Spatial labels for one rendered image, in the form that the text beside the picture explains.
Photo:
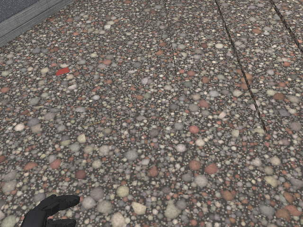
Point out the robot left hand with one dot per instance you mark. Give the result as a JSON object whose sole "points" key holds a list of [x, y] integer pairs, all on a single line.
{"points": [[37, 217]]}

